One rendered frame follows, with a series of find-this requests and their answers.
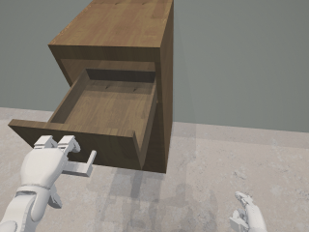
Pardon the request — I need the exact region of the robot left forearm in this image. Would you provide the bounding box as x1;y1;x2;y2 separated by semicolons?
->
0;185;51;232

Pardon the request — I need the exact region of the handle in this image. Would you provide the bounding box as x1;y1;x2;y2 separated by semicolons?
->
62;150;97;178

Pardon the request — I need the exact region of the left robot hand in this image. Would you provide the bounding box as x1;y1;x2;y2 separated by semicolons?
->
20;135;81;209

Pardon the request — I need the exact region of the drawer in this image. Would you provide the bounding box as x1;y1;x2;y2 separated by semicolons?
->
8;67;157;171

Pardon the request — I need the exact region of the cabinet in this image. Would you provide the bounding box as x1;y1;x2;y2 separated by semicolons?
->
48;0;174;174

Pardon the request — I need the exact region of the right robot hand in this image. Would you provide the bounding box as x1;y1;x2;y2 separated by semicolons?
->
229;191;267;232

